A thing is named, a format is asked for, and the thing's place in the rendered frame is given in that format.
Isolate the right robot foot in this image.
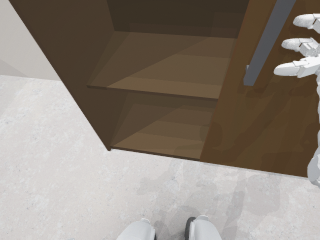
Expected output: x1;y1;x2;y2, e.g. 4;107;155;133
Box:
184;216;196;240

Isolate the wardrobe door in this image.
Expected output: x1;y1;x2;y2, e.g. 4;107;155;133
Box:
199;0;320;178

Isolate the right robot upper arm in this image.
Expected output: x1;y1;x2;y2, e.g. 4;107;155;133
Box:
307;146;320;189

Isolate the robot right hand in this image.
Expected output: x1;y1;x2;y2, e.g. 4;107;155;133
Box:
273;13;320;78

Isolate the handle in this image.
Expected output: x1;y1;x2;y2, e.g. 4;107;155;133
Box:
243;0;296;86

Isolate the robot right shin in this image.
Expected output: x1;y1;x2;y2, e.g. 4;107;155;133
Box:
195;215;209;221

